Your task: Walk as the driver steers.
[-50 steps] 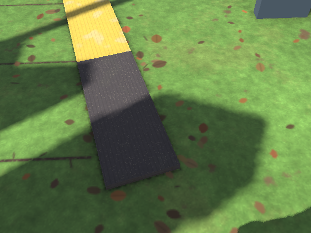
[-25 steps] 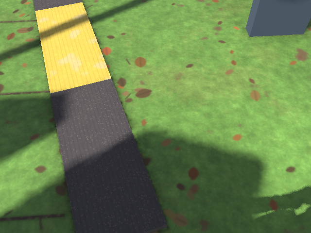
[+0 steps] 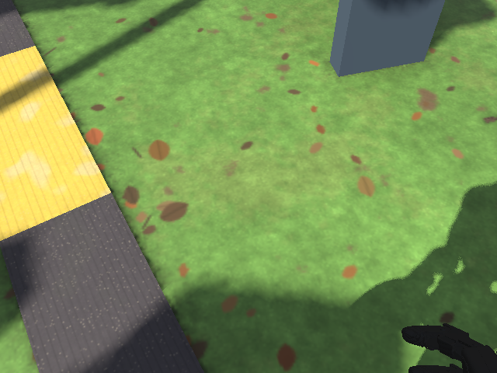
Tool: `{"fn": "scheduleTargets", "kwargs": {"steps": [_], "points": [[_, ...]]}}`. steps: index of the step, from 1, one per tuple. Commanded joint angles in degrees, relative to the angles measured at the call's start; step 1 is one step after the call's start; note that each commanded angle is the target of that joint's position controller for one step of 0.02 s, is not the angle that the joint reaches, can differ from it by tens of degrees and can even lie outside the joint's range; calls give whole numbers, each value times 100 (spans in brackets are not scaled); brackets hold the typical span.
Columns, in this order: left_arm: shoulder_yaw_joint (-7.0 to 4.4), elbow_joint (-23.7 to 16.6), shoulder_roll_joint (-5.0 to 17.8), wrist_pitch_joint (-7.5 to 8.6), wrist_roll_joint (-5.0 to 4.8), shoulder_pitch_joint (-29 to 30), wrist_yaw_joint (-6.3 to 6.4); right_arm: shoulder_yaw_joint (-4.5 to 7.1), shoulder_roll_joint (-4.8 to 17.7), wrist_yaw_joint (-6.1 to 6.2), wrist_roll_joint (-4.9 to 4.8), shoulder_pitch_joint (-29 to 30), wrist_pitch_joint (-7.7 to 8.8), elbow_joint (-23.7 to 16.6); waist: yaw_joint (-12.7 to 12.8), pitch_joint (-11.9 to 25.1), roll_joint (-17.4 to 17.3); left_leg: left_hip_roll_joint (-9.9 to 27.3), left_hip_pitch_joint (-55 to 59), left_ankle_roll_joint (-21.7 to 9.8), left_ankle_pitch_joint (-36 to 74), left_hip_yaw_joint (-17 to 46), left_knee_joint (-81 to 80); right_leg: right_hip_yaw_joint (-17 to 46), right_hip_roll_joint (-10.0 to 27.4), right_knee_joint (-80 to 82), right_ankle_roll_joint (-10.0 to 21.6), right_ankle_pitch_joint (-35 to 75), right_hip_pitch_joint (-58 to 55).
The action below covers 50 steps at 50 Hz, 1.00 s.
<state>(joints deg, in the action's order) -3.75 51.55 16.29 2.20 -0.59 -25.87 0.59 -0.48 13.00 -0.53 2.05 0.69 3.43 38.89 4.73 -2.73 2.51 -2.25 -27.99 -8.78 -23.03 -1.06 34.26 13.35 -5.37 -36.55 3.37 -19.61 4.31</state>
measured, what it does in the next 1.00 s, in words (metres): walks ahead, turning left: right foot 0.04 m lower, then left foot 0.04 m higher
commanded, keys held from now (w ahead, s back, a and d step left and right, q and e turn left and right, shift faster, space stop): q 1.00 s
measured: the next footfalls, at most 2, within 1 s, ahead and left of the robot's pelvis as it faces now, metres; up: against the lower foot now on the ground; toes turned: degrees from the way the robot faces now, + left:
right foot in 0.28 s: +0.18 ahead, -0.10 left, -0.04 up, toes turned +5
left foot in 0.60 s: +0.18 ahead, +0.14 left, +0.00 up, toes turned +19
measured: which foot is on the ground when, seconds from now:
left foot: down 0.00-0.26, up 0.28-0.58, down 0.60-1.00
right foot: up 0.00-0.26, down 0.28-0.64, up 0.66-1.00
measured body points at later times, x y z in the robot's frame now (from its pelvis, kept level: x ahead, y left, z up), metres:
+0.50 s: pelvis +0.12 +0.00 +0.00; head +0.15 -0.01 +0.45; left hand +0.19 +0.27 -0.11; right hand +0.26 -0.25 -0.13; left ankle +0.11 +0.12 -0.66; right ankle +0.14 -0.10 -0.74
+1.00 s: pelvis +0.14 +0.03 +0.02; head +0.18 +0.04 +0.47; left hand +0.18 +0.34 -0.07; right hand +0.38 -0.16 -0.08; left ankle +0.14 +0.13 -0.70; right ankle +0.21 -0.06 -0.69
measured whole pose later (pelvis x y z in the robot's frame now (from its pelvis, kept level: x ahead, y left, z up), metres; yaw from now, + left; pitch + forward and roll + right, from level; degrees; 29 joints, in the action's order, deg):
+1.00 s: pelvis +0.14 +0.03 +0.02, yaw +29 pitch +1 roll +1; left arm -1.5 38.2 15.1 -3.3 1.0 -6.6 0.7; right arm 4.8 16.2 -0.3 1.7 -11.5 -3.8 38.2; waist -2.8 -4.0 0.5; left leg -8.4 -20.0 -4.3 -12.8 6.3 32.2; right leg 3.4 -1.1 -42.2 -2.3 -20.1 21.7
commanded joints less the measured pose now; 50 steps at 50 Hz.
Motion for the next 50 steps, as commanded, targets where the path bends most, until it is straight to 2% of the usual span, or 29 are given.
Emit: {"fn": "scheduleTargets", "kwargs": {"steps": [1, 2, 4, 6, 8, 10, 12, 13, 14, 15, 16, 17, 18, 19, 22, 25, 26, 28, 30, 31, 32, 33, 34, 35, 36, 38, 42, 45, 50], "points": [[-24, -423, 435, 143, 116, 261, -4, 419, 968, 186, 43, -2507, -39, 485, -1223, 1755, -746, 2233, 4286, -539, 3317, 2872, -1114, -233, 79, -2897, -366, -983, 2535], [-15, -473, 408, 124, 156, 546, -5, 402, 864, 239, 29, -2060, -37, 492, -1056, 1186, -396, 2031, 3665, -604, 3657, 2626, -1236, -278, 240, -2818, -353, -697, 2686], [26, -546, 363, 10, 239, 715, -64, 320, 514, 256, -85, -1325, -43, 542, -614, 782, -733, 1502, 2861, -580, 3649, 1992, -1348, -578, 574, -2380, -433, -564, 2658], [100, -514, 248, -120, 195, 587, -117, 346, 584, 206, -74, -840, -81, 559, -275, 681, -1048, 979, 1794, -435, 3551, 1400, -1466, -964, 570, -1366, -616, -628, 1740], [183, -582, 159, -201, 117, 758, -110, 466, 843, 184, -5, -661, -145, 585, -184, 535, -1191, 725, 1032, -291, 3163, 1208, -1423, -1086, 540, -128, -632, -271, 896], [176, -516, 224, -246, 89, 609, -23, 548, 918, 191, -32, -686, -243, 627, -27, 670, -1004, 562, 628, -114, 2572, 1293, -1060, -1243, 473, 610, -604, 1133, 65], [126, -306, 385, -244, 129, 55, 82, 554, 759, 213, -90, -521, -353, 568, 334, 761, -374, 159, -166, 182, 1244, 1209, 11, -1617, 428, 1157, -585, 2046, -1023], [135, -339, 478, -173, 267, 124, 86, 491, 490, 195, -141, -753, -384, 622, 306, 666, 317, -277, -761, 354, -477, 913, 1367, -1102, 1008, 1395, -479, 2170, -1248], [162, -622, 736, -119, 346, 393, 74, 426, 239, 233, -113, -1295, -430, 633, -93, 561, 667, -531, -1040, 481, -1313, 789, 2826, 253, 2351, 1546, -319, 2680, -772], [90, -840, 1002, -227, 292, 875, 132, 517, 577, 288, -127, -1950, -476, 653, -528, 529, 538, -343, -560, 578, -1183, 661, 3263, 458, 2967, 1824, 292, 2572, 285], [-5, -1017, 1104, -298, 251, 1513, 182, 513, 723, 311, -107, -1860, -560, 541, -585, 304, 1326, 11, -711, 724, -984, 330, 3574, 1139, 3230, 2438, 1025, 453, 884], [117, -1103, 640, -302, 197, 1877, 180, 585, 1002, 286, -59, -1492, -612, 552, -558, -325, 844, 163, -862, 888, -611, 365, 3911, 732, 2766, 2719, 1088, 0, 1271], [174, -1169, 490, -292, 238, 2046, 188, 629, 999, 226, -39, -1523, -644, 595, -624, -326, 771, 158, -826, 986, -463, 345, 4029, 278, 2456, 2595, 1012, 531, 1252], [182, -1144, 463, -262, 251, 1984, 215, 631, 944, 152, -56, -1637, -669, 616, -645, -281, 687, 190, -802, 1041, -377, 311, 4047, -236, 2316, 2424, 978, 1718, 1089], [84, -884, 568, -165, 228, 1368, 239, 551, 600, 35, -89, -1590, -672, 457, -548, 172, 333, 226, -850, 1027, -335, 224, 3420, -839, 2217, 1862, 907, 3660, 105], [50, -867, 527, -180, 225, 1314, 204, 486, 455, -61, -109, -1286, -706, 181, -421, 419, 533, 337, -680, 977, -343, 114, 2377, -1159, 2231, 1700, 815, 3628, -322], [40, -887, 549, -221, 233, 1368, 163, 444, 367, -84, -153, -1221, -715, 93, -399, 465, 645, 246, -305, 920, -633, -142, 1867, -1380, 2169, 1653, 770, 3555, -154], [-22, -859, 697, -269, 231, 1271, 106, 452, 438, -114, -185, -1103, -718, -74, -314, 509, 839, 118, 224, 822, -521, -413, 1149, -1473, 2191, 1522, 703, 3414, -25], [-83, -848, 818, -308, 169, 1314, 78, 461, 448, -124, -158, -1314, -667, -134, -516, 544, 758, 4, 883, 686, 345, -576, 83, -1627, 2168, 1086, 465, 3026, 213], [-89, -838, 773, -316, 154, 1154, 64, 513, 629, -108, -126, -1498, -582, -80, -621, 600, 128, 11, 1541, 548, 1338, -253, -566, -1919, 1898, 658, 104, 2459, 704], [-15, -1235, 476, -349, 93, 1581, 63, 789, 1457, -9, -140, -1964, -567, 57, -938, 822, -1938, 1086, 2328, -145, 2721, 1737, -871, -2533, 915, -771, -466, 1111, 1979], [57, -1540, 373, -387, 154, 2224, 58, 830, 1537, 37, -72, -2364, -540, -2, -1340, 1085, -2017, 2021, 2751, -795, 3339, 3303, -1607, -1762, 479, -2272, -559, -1688, 2874], [65, -1472, 310, -405, 156, 2190, 18, 789, 1422, 108, -41, -2151, -539, -91, -1163, 1019, -1047, 2051, 2579, -988, 3318, 2951, -1479, -1075, 596, -3012, -507, -1589, 2902], [74, -1379, 276, -392, 47, 2006, -27, 723, 1247, 170, -46, -1728, -556, -149, -873, 721, -584, 1760, 2245, -841, 3185, 2456, -1352, -947, 744, -3029, -474, -1079, 2865], [46, -1371, 338, -368, 64, 1911, -22, 672, 1093, 211, -112, -1405, -571, -170, -650, 436, -519, 1439, 2034, -585, 3042, 2111, -1338, -960, 843, -2703, -455, -722, 2844], [14, -1249, 462, -387, 251, 1603, 24, 604, 829, 190, -134, -1016, -594, -300, -495, 517, -650, 976, 2008, -411, 3340, 1647, -1249, -1198, 693, -2520, -521, -282, 2569], [61, -1433, 324, -505, 186, 1682, -17, 674, 1018, 119, -117, -1293, -577, -279, -590, 586, -695, 979, 2027, -515, 3006, 1867, -1228, -1195, 523, -1694, -655, -169, 2447], [88, -1589, 323, -533, 207, 1839, -3, 714, 1105, 85, -70, -1262, -620, -369, -664, 567, -826, 979, 1702, -552, 2263, 2225, -1223, -1100, 466, -1189, -652, -66, 2214], [89, -1677, 382, -481, 117, 1620, 55, 758, 1152, 7, -1, -892, -667, -553, -554, 643, -868, 804, 1023, -310, 1857, 2716, -942, -958, 373, -136, -507, -20, 1225]]}}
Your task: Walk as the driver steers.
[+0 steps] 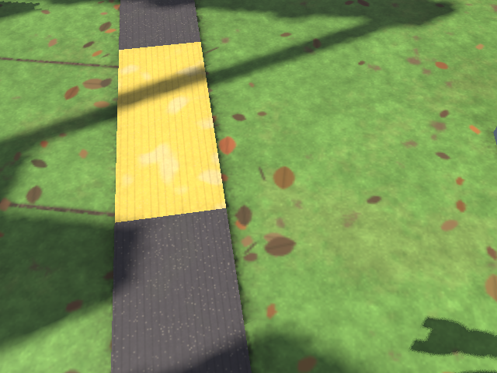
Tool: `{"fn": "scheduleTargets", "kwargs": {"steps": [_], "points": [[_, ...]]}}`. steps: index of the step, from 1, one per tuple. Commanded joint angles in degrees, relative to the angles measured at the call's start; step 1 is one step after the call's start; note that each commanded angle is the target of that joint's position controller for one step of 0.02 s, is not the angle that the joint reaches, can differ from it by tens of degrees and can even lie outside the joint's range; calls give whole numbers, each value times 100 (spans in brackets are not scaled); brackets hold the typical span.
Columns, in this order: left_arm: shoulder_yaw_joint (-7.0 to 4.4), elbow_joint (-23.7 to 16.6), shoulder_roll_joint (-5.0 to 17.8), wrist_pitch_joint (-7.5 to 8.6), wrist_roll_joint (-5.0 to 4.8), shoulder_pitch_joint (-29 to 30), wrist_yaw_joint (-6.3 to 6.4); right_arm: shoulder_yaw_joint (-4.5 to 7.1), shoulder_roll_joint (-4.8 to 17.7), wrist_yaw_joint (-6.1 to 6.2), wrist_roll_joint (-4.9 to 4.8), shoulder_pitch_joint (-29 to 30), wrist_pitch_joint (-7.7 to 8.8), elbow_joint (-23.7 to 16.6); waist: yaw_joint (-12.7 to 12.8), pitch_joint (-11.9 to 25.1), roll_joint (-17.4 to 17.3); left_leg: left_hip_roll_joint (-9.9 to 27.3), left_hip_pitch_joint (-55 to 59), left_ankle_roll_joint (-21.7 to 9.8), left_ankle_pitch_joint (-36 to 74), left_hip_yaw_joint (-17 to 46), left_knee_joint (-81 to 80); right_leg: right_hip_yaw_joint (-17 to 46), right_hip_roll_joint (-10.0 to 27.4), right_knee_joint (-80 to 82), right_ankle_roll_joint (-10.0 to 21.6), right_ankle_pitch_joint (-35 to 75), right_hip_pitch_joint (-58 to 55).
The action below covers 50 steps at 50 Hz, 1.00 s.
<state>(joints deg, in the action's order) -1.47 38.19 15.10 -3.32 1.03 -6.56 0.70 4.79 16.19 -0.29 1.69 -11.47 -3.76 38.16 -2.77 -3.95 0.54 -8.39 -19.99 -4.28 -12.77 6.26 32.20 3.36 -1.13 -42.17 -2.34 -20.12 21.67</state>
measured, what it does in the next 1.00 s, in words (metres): steps on the spot, turning left: right foot 0.04 m lower, then left foot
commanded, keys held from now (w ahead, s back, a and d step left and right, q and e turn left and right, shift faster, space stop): q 1.00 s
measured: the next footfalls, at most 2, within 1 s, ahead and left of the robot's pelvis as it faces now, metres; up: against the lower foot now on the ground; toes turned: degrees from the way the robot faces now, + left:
right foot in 0.10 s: +0.05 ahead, -0.10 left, -0.04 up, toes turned +7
left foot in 0.52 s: -0.02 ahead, +0.12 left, -0.02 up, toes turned +22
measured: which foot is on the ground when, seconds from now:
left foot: down 0.00-0.08, up 0.10-0.50, down 0.52-1.00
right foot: up 0.00-0.08, down 0.10-0.56, up 0.58-0.96, down 0.98-1.00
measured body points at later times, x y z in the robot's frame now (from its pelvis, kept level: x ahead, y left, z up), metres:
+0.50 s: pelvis -0.01 -0.01 -0.03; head +0.02 -0.01 +0.42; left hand +0.01 +0.28 -0.13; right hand +0.22 -0.21 -0.13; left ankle -0.06 +0.11 -0.72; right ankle +0.01 -0.11 -0.77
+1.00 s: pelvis -0.06 +0.00 -0.02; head -0.03 +0.01 +0.43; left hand -0.06 +0.31 -0.11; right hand +0.22 -0.15 -0.12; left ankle -0.06 +0.10 -0.75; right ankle +0.02 -0.07 -0.74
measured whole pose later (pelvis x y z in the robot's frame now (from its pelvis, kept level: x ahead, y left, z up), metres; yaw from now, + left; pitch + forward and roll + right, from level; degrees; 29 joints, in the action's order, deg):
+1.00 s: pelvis -0.06 +0.00 -0.02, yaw +37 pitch +1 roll +0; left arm -2.1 35.6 14.5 -3.5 0.6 -6.6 1.3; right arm 4.8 17.2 -0.2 2.0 -10.6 -4.2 35.7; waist -2.3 -3.3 -1.2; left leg -9.2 -19.6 -3.3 -24.0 12.2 30.6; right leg 1.0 -2.8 -40.7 -0.6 -27.1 21.5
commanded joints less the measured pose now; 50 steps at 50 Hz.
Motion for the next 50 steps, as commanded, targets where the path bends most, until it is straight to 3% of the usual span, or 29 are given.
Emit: {"fn": "scheduleTargets", "kwargs": {"steps": [1, 3, 4, 5, 6, 7, 8, 9, 12, 16, 20, 24, 26, 27, 28, 29, 30, 31, 32, 33, 34, 35, 36, 40, 44, 48, 50], "points": [[-149, -306, 496, 84, -73, -462, 62, 230, 806, -19, 34, 393, 40, -491, 262, 768, -652, 1321, 95, -646, 714, 2013, -593, 30, -55, 892, 96, 226, -825], [-147, -134, 334, 117, -73, -830, 144, 194, 661, 15, -42, 414, 16, -452, 451, 721, -416, 840, -287, -267, -49, 1748, 30, -232, -56, 2376, 113, 1362, -1707], [-179, -152, 488, 155, 25, -633, 191, 158, 447, 33, -91, 57, 19, -342, 266, 547, 314, 299, -940, 9, -1432, 1164, 1082, 188, 428, 2558, 156, 1161, -2034], [-149, -394, 722, 201, 53, -639, 194, 77, 91, 75, -58, -483, 1, -254, 105, 558, 910, -285, -1486, 163, -2245, 510, 2844, 1475, 1760, 2439, 389, 1268, -2154], [-228, -528, 1074, 196, 140, -349, 189, 167, 516, 80, 11, -424, 10, -406, -53, 447, 699, -239, -1692, 289, -2108, 185, 3325, 1963, 2360, 2542, 1072, 2105, -1335], [-318, -576, 1127, 231, 148, -241, 145, 187, 677, 93, 24, -292, -4, -457, -34, 423, 1178, 142, -1569, 390, -1880, 23, 3984, 2367, 2621, 2831, 1630, 1542, -845], [-217, -627, 742, 267, 90, -21, 86, 247, 894, 80, 27, -92, -22, -339, -2, 182, 756, 233, -1698, 461, -1521, -3, 4597, 1814, 2162, 2837, 1663, 1414, -764], [-158, -718, 563, 276, 80, 93, 69, 262, 879, 38, 16, -115, -44, -235, 19, 237, 678, 206, -1763, 550, -1382, -100, 4921, 1305, 1815, 2689, 1567, 1758, -896], [-209, -584, 621, 341, 38, -348, 158, 248, 755, -116, -34, -36, -93, -221, 201, 460, 679, 250, -1892, 718, -1031, -115, 5039, 502, 1428, 2361, 1448, 2909, -1528], [-282, -425, 659, 394, 35, -908, 186, 173, 577, -155, -58, 220, -124, -256, 447, 673, 576, 353, -2040, 816, -1041, -171, 4375, 303, 1603, 2189, 1544, 3295, -2311], [-327, -342, 699, 404, 80, -1005, 165, 88, 392, -210, -70, 423, -156, -363, 497, 637, 822, 662, -1642, 834, -1286, -416, 3037, 102, 1791, 2230, 1567, 3060, -2261], [-410, -289, 916, 348, 126, -915, 73, 3, 273, -248, -152, 542, -114, -574, 495, 596, 1199, 743, -424, 587, -1924, -869, 1308, -311, 1821, 2147, 1378, 2708, -1594], [-449, -237, 1021, 288, 86, -903, 40, 23, 343, -239, -163, 360, -46, -586, 378, 649, 1162, 660, 96, 427, -1276, -1066, 434, -448, 1818, 1843, 1209, 2734, -1452], [-456, -233, 1023, 251, 18, -814, 31, 17, 315, -212, -111, 67, 23, -496, 161, 721, 933, 574, 667, 336, -451, -1160, -422, -708, 1704, 1433, 965, 2512, -1166], [-437, -205, 898, 234, -26, -952, -11, 82, 555, -144, -28, -152, 108, -343, 135, 844, -27, 592, 1291, 301, 630, -905, -864, -1209, 1323, 753, 594, 2195, -854], [-377, -421, 680, 197, -19, -857, -82, 229, 1138, -76, 8, -470, 156, -354, 9, 964, -1437, 1793, 2358, -77, 1789, 922, -1194, -1518, 747, -638, 169, 272, 585], [-268, -779, 457, 152, 70, -253, -103, 345, 1570, 31, -38, -726, 151, -438, -317, 1150, -1995, 2776, 2497, -854, 2873, 2214, -1327, -967, 179, -1750, -26, -1597, 1766], [-299, -679, 606, 153, 145, -15, -99, 278, 1270, 78, -12, -533, 105, -565, -368, 1073, -731, 2603, 2353, -919, 2111, 1900, -1392, -347, 350, -2349, -50, -1383, 1891], [-274, -696, 554, 165, -23, -54, -130, 208, 1151, 108, -22, -266, 114, -585, -138, 780, -891, 2460, 1843, -1008, 2334, 1772, -1242, -163, 361, -2354, -21, -951, 1759], [-313, -547, 665, 182, -71, -190, -129, 121, 870, 107, -55, 181, 117, -583, 193, 533, -631, 1992, 1765, -784, 2434, 1235, -1139, -133, 480, -2238, -52, -429, 1670], [-345, -417, 745, 157, 17, -436, -101, 92, 763, 123, -95, 462, 124, -640, 349, 611, -701, 1687, 1652, -653, 2522, 891, -1028, -284, 378, -2333, -86, -142, 1477], [-349, -238, 756, 126, 72, -701, -94, 74, 697, 121, -65, 614, 109, -712, 410, 856, -732, 1481, 1479, -590, 2279, 717, -984, -409, 277, -2422, -131, 54, 1145], [-340, -261, 733, 88, 96, -639, -104, 46, 670, 114, -71, 503, 119, -682, 365, 924, -711, 1459, 1360, -590, 2273, 743, -951, -436, 203, -2405, -152, 131, 1044], [-242, -507, 526, -24, 53, -159, -82, 140, 889, 75, -11, 138, 66, -639, 126, 763, -742, 1559, 1284, -733, 1088, 1385, -1000, -433, 55, -1619, -168, -61, 1245], [-216, -633, 500, 28, 73, 76, 15, 199, 978, 80, 48, 97, 52, -694, 22, 798, -707, 1677, 1117, -878, 585, 2007, -950, -233, -7, -1075, -13, -257, 1027], [-204, -665, 470, 43, -42, -132, 76, 252, 1008, 21, 60, 322, 30, -718, 178, 804, -819, 1453, 489, -664, 224, 2304, -928, -116, -135, 9, 176, -617, -76], [-231, -445, 416, 34, -126, -780, 140, 263, 949, -4, -21, 546, 15, -679, 573, 785, -698, 1096, -109, -281, -307, 2139, -767, -312, -212, 1420, 323, 107, -1322]]}}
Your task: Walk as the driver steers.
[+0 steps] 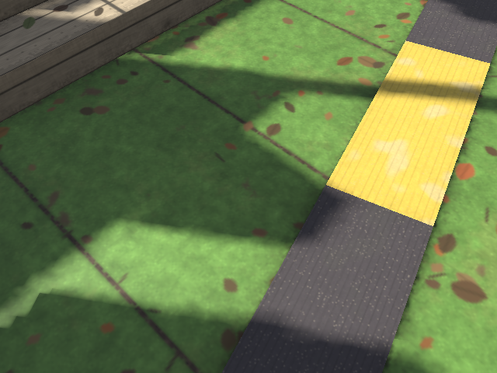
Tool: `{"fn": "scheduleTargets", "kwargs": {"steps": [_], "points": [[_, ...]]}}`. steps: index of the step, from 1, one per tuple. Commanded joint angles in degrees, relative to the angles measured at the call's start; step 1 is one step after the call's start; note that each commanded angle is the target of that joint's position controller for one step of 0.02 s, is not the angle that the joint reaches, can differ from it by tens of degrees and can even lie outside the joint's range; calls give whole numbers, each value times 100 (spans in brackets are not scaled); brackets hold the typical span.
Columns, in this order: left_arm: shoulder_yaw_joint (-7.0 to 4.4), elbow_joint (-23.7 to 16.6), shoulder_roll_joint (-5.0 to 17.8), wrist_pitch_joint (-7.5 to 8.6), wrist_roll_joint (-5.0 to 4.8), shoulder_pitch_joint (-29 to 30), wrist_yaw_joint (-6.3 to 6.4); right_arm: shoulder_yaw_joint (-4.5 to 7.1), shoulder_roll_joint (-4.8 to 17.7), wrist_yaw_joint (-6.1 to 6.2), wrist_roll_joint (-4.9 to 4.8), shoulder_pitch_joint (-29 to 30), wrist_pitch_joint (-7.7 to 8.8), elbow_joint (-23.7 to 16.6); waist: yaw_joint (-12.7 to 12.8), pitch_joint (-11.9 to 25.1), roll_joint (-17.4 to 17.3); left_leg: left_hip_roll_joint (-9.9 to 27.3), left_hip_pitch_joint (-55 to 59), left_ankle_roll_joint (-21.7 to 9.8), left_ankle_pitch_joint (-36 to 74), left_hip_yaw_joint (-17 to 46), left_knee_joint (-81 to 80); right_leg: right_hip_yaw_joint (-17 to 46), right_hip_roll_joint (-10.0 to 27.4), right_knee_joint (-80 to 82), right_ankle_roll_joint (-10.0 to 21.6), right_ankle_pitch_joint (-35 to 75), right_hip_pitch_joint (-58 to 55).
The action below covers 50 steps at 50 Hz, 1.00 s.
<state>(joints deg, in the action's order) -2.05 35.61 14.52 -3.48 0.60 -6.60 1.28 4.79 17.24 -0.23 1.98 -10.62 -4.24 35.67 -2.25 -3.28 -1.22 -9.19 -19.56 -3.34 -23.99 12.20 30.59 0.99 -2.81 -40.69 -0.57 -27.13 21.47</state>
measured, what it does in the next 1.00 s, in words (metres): steps on the spot: left foot 0.03 m lower, then right foot 0.04 m higher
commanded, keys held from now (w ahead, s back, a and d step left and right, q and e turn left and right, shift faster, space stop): q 0.50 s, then e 0.28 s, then w+e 0.22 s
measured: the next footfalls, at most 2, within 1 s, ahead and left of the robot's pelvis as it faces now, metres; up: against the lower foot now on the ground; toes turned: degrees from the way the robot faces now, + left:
left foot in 0.34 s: -0.10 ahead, +0.07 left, -0.02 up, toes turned +12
right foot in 0.72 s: +0.12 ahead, -0.10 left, +0.02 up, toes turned +3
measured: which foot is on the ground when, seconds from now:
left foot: down 0.00-0.02, up 0.04-0.32, down 0.34-1.00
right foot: down 0.00-0.32, up 0.34-0.70, down 0.72-1.00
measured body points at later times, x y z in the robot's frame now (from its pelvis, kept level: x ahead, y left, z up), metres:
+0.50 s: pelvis -0.07 +0.01 -0.01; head -0.06 +0.04 +0.44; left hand +0.05 +0.31 -0.10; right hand +0.04 -0.24 -0.12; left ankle -0.13 +0.07 -0.74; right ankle -0.01 -0.12 -0.65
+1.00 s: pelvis -0.02 -0.01 -0.01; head +0.00 -0.02 +0.44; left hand +0.04 +0.27 -0.12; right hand +0.12 -0.26 -0.14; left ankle -0.14 +0.07 -0.74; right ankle +0.01 -0.10 -0.73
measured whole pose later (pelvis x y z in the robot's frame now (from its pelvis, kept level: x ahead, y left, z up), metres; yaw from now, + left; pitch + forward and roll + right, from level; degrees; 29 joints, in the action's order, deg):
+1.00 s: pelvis -0.02 -0.01 -0.01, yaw +11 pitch +0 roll -2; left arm -3.5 40.2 13.8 -2.8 1.0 -14.4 -1.5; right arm 1.4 16.5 1.2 1.5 -15.6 -0.2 44.0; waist -0.4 -1.3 -3.3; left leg 0.5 -4.4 -3.2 -25.7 -1.6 28.9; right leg -0.2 -5.3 -38.9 10.3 -35.4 19.0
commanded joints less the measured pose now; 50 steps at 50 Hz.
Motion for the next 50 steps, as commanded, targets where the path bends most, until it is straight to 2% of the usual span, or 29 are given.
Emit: {"fn": "scheduleTargets", "kwargs": {"steps": [1, 2, 3, 4, 5, 7, 9, 11, 13, 14, 15, 16, 17, 18, 19, 20, 21, 23, 25, 27, 32, 34, 37, 39, 41, 43, 44, 48, 50], "points": [[-236, -43, 580, 89, -8, -819, 87, 279, 706, -14, -182, 286, 67, -381, 366, 749, 388, 497, -796, 93, -150, 880, -224, -85, -10, 1554, 183, 1516, -2157], [-355, -50, 899, 106, 59, -910, 56, 273, 589, 22, -224, 38, 51, -325, 478, 1052, 1725, -315, -1543, 474, -768, -215, 1351, 1155, 1141, 1965, 532, 1050, -2914], [-287, -354, 837, 89, 48, -481, 85, 327, 669, 46, 37, -326, 45, -111, 223, 1001, 1124, -357, -1419, 595, -824, -149, 2730, 1758, 2021, 2307, 582, 1105, -2358], [-329, -674, 1115, 57, 248, 334, 92, 381, 908, 38, -38, -333, -27, -173, -132, 1009, 1316, -95, -1110, 687, -480, -649, 3674, 2143, 2436, 2866, 1032, 668, -1137], [-283, -773, 862, 91, 249, 836, 95, 446, 1151, -16, -74, -228, -64, -110, -287, 688, 863, 183, -649, 679, -27, -669, 4468, 1622, 2194, 3019, 1051, 934, -335], [-222, -777, 653, 182, 223, 1186, 143, 438, 1067, -146, -136, -686, -146, 38, -645, 711, 693, 380, -114, 588, 558, -908, 4959, 478, 1565, 2652, 803, 1677, 5], [-214, -656, 605, 225, 236, 1034, 247, 327, 807, -218, -193, -879, -193, 86, -583, 699, 754, 532, -101, 448, 637, -1143, 3765, -162, 1207, 2228, 505, 1705, -539], [-284, -473, 764, 174, 280, 515, 218, 198, 513, -274, -248, -587, -204, -60, -182, 663, 903, 657, -71, 341, -267, -1385, 2184, -241, 1377, 1998, 552, 1751, -1291], [-405, -275, 974, 61, 273, 92, 106, 144, 409, -284, -227, -431, -211, -204, 87, 684, 1059, 869, 319, 193, -978, -1555, 687, -222, 1600, 1787, 632, 1817, -1699], [-447, -188, 1023, 12, 248, -12, 90, 160, 437, -241, -209, -640, -200, -152, 38, 737, 917, 874, 726, 158, -876, -1680, 99, -313, 1593, 1400, 638, 1982, -1588], [-455, -134, 991, -31, 193, 73, 80, 155, 368, -164, -207, -1196, -170, 61, -250, 728, 552, 761, 1326, 151, -103, -1899, -691, -681, 1390, 627, 559, 2038, -1151], [-399, -58, 767, -41, 185, 16, 36, 110, 267, -59, -178, -1501, -129, 289, -347, 381, -173, 696, 1577, 113, 330, -1568, -1136, -1142, 987, -512, 432, 1114, -333], [-284, -183, 340, -88, 167, 246, -60, 35, 282, -47, -162, -1703, -62, 292, -322, -18, -650, 1434, 1775, -163, 161, 124, -530, -916, 645, -2038, 236, -747, 1636], [-141, -834, 80, -94, 43, 420, -68, 174, 1197, -60, -117, -1208, 34, -96, 49, 43, -1426, 2670, 793, -1017, 1176, 2508, -1238, -399, 214, -2405, -132, -1033, 2405], [-161, -1019, 352, 39, -10, 749, 9, 347, 1565, 8, 33, -708, 105, -343, 27, -126, -1320, 3058, 163, -1542, 176, 3129, -2140, -61, 378, -2905, -152, -633, 2229], [-252, -958, 730, 134, -88, 1040, 60, 225, 1207, 67, 28, -345, 152, -361, 137, -483, -649, 2756, -7, -1409, -52, 2527, -2087, 54, 479, -3149, -157, 52, 2191], [-297, -807, 881, 172, -59, 980, 90, 151, 1031, 100, 2, -183, 182, -340, 217, -514, -244, 2359, 55, -1174, 418, 1837, -1816, 63, 534, -3101, -179, 514, 2103], [-282, -629, 794, 122, 96, 639, 68, 108, 925, 151, -82, -450, 290, -153, 172, -223, -312, 1968, 736, -962, 2561, 1151, -1310, 13, 523, -3012, -160, 837, 2086], [-208, -513, 589, 73, 90, 398, 9, 93, 852, 127, -124, -893, 364, 50, 84, 287, -163, 1942, 1473, -997, 4187, 911, -907, -8, 449, -3047, -121, 883, 2000], [-163, -375, 503, 15, 46, 200, -25, 15, 626, 135, -98, -1058, 380, 145, 20, 543, -191, 1966, 2040, -1023, 4570, 646, -841, -77, 473, -2938, -104, 813, 2066], [-36, -143, 256, -79, 36, 159, -144, -261, 84, 189, -8, -1112, 375, 372, -115, 341, -524, 1849, 1926, -837, 3974, 83, -1058, -164, 570, -1224, -69, 712, 1174], [-24, -56, 246, -82, 14, 94, -156, -280, 156, 188, 22, -1085, 358, 462, -154, 206, -639, 1822, 1658, -779, 3877, -69, -1001, -323, 412, -414, -4, 311, 576], [-84, -45, 436, -17, -47, -46, -106, -189, 506, 201, -3, -938, 301, 510, -109, 117, -691, 1953, 1508, -768, 4247, -24, -645, -482, 166, 249, 150, 280, 146], [-129, 8, 497, 84, -58, -162, -93, -164, 604, 254, -128, -922, 301, 583, -14, 294, -1, 1759, 1538, -509, 4790, -289, -300, -475, 16, 673, 315, 1376, -278], [-198, 140, 519, 115, -47, -526, -130, -145, 715, 294, -138, -786, 325, 590, 109, 725, 134, 1574, 1260, -338, 2659, -425, -342, -345, -108, 586, 587, 1561, -911], [-244, 174, 516, 76, 29, -645, -220, -151, 669, 243, -19, -499, 343, 500, 197, 435, -23, 1540, 471, -377, -699, -274, -703, -48, 36, 558, 811, 1056, -1113], [-256, 123, 517, 75, 45, -597, -249, -169, 599, 202, 19, -394, 361, 464, 216, 182, -100, 1557, 155, -419, -1749, -184, -896, 120, 153, 533, 869, 864, -1027], [-321, -135, 653, 186, 34, -264, -264, -189, 586, 132, -35, -454, 487, 444, 94, -134, -37, 1762, 933, -506, -2083, -212, -1418, 554, 355, 709, 902, 557, 65], [-292, -250, 557, 239, 54, 173, -298, -128, 745, 171, -77, -805, 521, 607, -200, -223, -243, 2206, 2313, -626, -1463, -42, -1845, -47, 61, 308, 714, 1055, 1122]]}}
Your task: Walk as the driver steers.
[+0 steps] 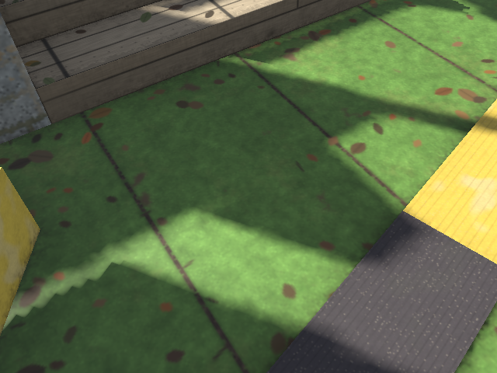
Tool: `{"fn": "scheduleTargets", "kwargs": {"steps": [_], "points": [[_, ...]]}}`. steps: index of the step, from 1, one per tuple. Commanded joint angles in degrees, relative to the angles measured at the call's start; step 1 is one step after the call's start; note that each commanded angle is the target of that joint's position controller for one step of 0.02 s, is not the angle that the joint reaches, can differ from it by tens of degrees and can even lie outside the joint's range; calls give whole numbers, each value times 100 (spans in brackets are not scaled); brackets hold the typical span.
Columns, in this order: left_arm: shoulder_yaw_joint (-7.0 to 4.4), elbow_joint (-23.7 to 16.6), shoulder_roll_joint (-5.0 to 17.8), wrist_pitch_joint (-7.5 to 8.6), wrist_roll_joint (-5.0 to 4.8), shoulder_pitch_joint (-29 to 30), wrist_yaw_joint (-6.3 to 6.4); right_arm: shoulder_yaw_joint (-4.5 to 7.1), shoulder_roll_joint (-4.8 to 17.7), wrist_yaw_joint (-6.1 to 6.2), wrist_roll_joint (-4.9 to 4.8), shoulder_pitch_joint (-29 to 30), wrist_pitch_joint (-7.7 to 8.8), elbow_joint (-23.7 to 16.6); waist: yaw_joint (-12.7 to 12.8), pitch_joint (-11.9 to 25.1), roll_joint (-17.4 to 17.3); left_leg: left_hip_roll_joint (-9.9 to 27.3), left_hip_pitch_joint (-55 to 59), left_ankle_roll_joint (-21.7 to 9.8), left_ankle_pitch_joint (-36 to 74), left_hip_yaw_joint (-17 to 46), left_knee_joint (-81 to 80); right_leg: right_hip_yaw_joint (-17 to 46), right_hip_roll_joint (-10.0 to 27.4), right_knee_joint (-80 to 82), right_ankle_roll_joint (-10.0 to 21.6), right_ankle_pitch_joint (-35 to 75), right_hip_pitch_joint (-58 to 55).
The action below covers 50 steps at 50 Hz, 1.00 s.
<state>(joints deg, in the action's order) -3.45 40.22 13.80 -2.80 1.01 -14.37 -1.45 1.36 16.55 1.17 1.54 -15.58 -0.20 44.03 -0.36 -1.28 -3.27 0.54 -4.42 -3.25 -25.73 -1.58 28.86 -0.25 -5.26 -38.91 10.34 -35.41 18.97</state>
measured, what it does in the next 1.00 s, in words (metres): climbs: left foot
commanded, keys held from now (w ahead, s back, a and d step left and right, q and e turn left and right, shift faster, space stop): w+e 0.34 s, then w+q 0.66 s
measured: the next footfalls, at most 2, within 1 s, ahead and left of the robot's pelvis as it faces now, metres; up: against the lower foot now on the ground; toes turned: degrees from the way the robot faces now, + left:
left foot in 0.66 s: +0.49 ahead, -0.13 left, +0.04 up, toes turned -11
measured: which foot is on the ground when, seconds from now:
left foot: down 0.00-0.18, up 0.20-0.64, down 0.66-1.00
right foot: down 0.00-0.66, up 0.68-1.00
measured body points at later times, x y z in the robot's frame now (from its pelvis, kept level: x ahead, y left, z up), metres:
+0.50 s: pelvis +0.22 -0.11 +0.04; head +0.25 -0.14 +0.49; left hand +0.30 +0.15 -0.07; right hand +0.36 -0.39 -0.06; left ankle +0.40 -0.03 -0.63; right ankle +0.08 -0.11 -0.69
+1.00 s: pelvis +0.51 -0.19 +0.05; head +0.54 -0.19 +0.50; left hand +0.76 +0.01 -0.03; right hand +0.47 -0.47 -0.08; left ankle +0.45 -0.12 -0.69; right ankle +0.67 -0.38 -0.64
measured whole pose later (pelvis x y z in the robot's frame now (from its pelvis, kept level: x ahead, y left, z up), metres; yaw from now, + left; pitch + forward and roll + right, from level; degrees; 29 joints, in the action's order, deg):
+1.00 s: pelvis +0.51 -0.19 +0.05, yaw -1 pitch +2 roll +1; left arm 1.9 35.1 14.9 1.5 2.5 -2.7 -1.1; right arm 2.8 16.2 -0.6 0.4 -25.6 3.3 48.6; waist -5.5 -2.0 1.4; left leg -9.1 -4.2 -6.6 -14.4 7.9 18.1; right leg 4.5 5.6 -42.6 -2.0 -3.7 38.2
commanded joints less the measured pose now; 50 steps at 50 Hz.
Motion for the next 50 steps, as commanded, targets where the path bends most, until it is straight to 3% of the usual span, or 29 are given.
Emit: {"fn": "scheduleTargets", "kwargs": {"steps": [1, 4, 6, 7, 8, 9, 10, 11, 12, 13, 14, 16, 18, 20, 24, 27, 29, 31, 32, 33, 34, 35, 36, 37, 38, 40, 42, 47, 50], "points": [[-152, -806, 657, 186, 21, 1241, -28, 233, 871, 45, -34, -620, 128, -109, -603, -511, -37, 1447, 1309, -676, -815, 1420, -1767, -88, 284, -158, -398, 1733, 1915], [-48, -1057, 506, 176, -26, 1426, -30, 241, 897, -19, 197, -1015, 203, 193, -674, -537, -396, 1993, 2360, -785, 1761, 1279, -1434, -136, 624, -1505, -368, 637, 3322], [11, -1241, 512, 160, -46, 1438, -57, 240, 888, -55, 225, -815, 238, 187, -507, -424, -401, 1962, 2045, -648, 2475, 823, -1389, -120, 737, -1592, -328, 522, 3074], [38, -1278, 515, 151, -44, 1307, -89, 215, 867, -57, 197, -507, 261, 128, -276, -383, -353, 1840, 1452, -529, 3110, 446, -1299, -239, 667, -1317, -289, 684, 2390], [44, -1089, 465, 154, -75, 574, -125, 212, 959, -80, 93, 7, 261, -14, 233, -109, -352, 1438, 281, -346, 4384, -290, -773, -670, 207, -745, -213, 687, 669], [-87, -671, 656, 187, -71, -591, -118, 219, 1019, -78, -50, 127, 242, -128, 827, 405, 101, 939, -743, -187, 5891, -898, 804, -604, -241, -341, -87, 984, -1198], [-312, -419, 1242, 202, -14, -1575, -54, 218, 1079, -104, -136, 324, 267, -379, 1395, 1003, 946, 391, -2233, 174, 4695, -1018, 2755, 837, 313, 679, 271, 468, -2929], [-373, -282, 1702, 234, -9, -1955, 37, 83, 541, -218, 68, 863, 352, -708, 1349, 1066, 2188, -329, -3665, 387, -149, -237, 4456, 3465, 1669, 1891, 646, 596, -3480], [-271, -332, 1550, 301, 36, -1680, 98, 46, 525, -255, 137, 1063, 437, -803, 1073, 564, 1281, -87, -4280, 328, -167, 578, 4912, 4181, 2065, 2285, 687, 1944, -3096], [-249, -414, 1471, 340, 108, -1162, 165, 61, 653, -278, 52, 1089, 487, -812, 716, 72, 349, 168, -4332, 311, 350, 607, 4736, 3738, 2025, 2127, 698, 2730, -2503], [-237, -449, 1377, 359, 86, -777, 179, 65, 658, -275, 33, 862, 483, -727, 370, -180, 74, 342, -4157, 314, 627, 509, 4289, 3112, 1788, 2057, 554, 3198, -2070], [-143, -503, 1138, 452, 63, -307, 130, 102, 742, -250, 87, 544, 334, -619, 35, -246, 266, 306, -3544, 367, 661, 278, 4151, 2286, 1317, 2305, 348, 3667, -1355], [-84, -348, 998, 598, 19, -438, 86, 71, 590, -272, 117, 486, 160, -635, -85, -203, 447, 191, -3444, 353, 873, 34, 3980, 1751, 1067, 2610, 240, 3900, -1243], [-21, -136, 852, 672, -4, -681, 86, 10, 413, -317, 99, 642, 99, -676, -60, -277, 557, 133, -3434, 313, 1316, -194, 3459, 1257, 844, 2838, 76, 4639, -1200], [62, 201, 760, 734, -52, -1183, 107, -132, 128, -445, 33, 1710, 103, -962, 353, -359, 581, -151, -3193, 231, 2251, -615, 1872, 614, 790, 3084, -293, 6127, -1490], [75, 378, 909, 818, -5, -1180, 164, -112, 235, -464, -2, 1849, 105, -920, 301, -241, 827, -460, -2241, -78, 2625, -744, 834, 349, 1010, 3154, -527, 7318, -1829], [60, 449, 1035, 815, 50, -1085, 266, 6, 559, -409, 6, 1208, 92, -672, -70, 150, 936, -773, -1606, -288, 2341, -668, 646, 213, 1231, 2372, -742, 8781, -2325], [-23, 433, 1297, 704, 132, -780, 374, 154, 868, -310, -53, -277, 107, -160, -750, 686, 860, -869, -529, -472, 2122, -396, 182, 82, 1282, 350, -922, 9270, -2435], [-77, 351, 1443, 642, 91, -293, 393, 243, 939, -225, -59, -1350, 138, 134, -1445, 914, 577, -529, 427, -817, 2548, -104, -476, -206, 948, -1702, -1021, 8384, -1843], [92, 149, 787, 697, 187, -190, 341, 248, 973, -170, -27, -1666, 146, 305, -1167, 1133, -313, 590, 1919, -1107, 2608, 1302, 174, -78, 331, -3507, -951, 1952, 125], [175, -77, 504, 691, -61, -1169, 287, 334, 1337, -164, 22, -1110, 210, 83, -287, 1701, -922, 2001, 2587, -2478, 3120, 4487, -369, 421, -159, -5027, -1207, 516, 1704], [212, -91, 898, 748, 83, -750, 284, 381, 1078, -167, -123, -470, 215, -130, -396, 1288, 37, 1846, 1873, -2557, 1704, 4515, -1123, 797, 204, -4828, -1068, 1305, 2145], [186, -175, 1081, 803, 95, -293, 231, 318, 831, -165, -133, -279, 223, -156, -302, 613, 376, 1654, 1076, -2379, 1201, 3967, -1400, 755, 388, -4555, -1032, 1463, 2226], [197, -183, 1073, 825, 138, -112, 201, 271, 632, -163, -89, -155, 260, -127, -99, 176, 831, 1386, 288, -2073, 1655, 3469, -1576, 619, 566, -4064, -961, 1582, 1981], [212, -248, 1018, 747, 192, -41, 169, 246, 614, -137, -92, -201, 331, -66, 52, -35, 951, 1133, -324, -1884, 2251, 3079, -1629, 627, 694, -3664, -1015, 1546, 1695], [275, -312, 803, 542, 235, -124, 113, 241, 676, -147, -99, -314, 443, 69, 250, -135, 773, 781, -985, -1679, 2780, 2512, -1761, 459, 853, -2964, -1097, 1535, 1351], [338, -466, 640, 497, 231, 109, 83, 279, 814, -155, -94, -443, 497, 102, 219, -91, 551, 575, -1166, -1593, 3190, 2171, -1836, 280, 960, -2273, -1184, 1939, 1346], [422, -889, 507, 480, 160, 1328, 43, 344, 836, -158, -156, -1037, 440, 185, -311, -76, 73, 190, -751, -1078, 3186, 1876, -1625, 53, 871, -596, -1260, 3372, 1510], [411, -1063, 554, 525, 120, 1831, 24, 399, 909, -137, -93, -1361, 375, 196, -606, -26, -31, 265, -206, -976, 3441, 2077, -1251, 27, 663, -28, -1249, 3393, 1568]]}}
